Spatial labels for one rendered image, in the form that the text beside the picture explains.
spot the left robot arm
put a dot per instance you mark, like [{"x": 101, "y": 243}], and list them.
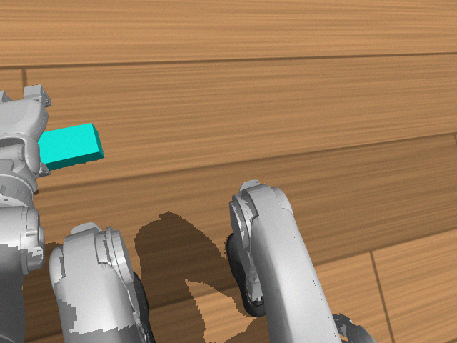
[{"x": 22, "y": 243}]

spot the left robot hand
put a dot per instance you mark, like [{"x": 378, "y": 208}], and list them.
[{"x": 26, "y": 116}]

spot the right robot hand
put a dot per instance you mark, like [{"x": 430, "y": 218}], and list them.
[{"x": 354, "y": 333}]

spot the carton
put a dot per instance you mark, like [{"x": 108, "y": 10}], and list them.
[{"x": 70, "y": 146}]

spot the right robot foot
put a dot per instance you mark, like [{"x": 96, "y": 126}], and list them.
[{"x": 255, "y": 309}]

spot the left robot foot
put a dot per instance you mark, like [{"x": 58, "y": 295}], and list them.
[{"x": 144, "y": 308}]

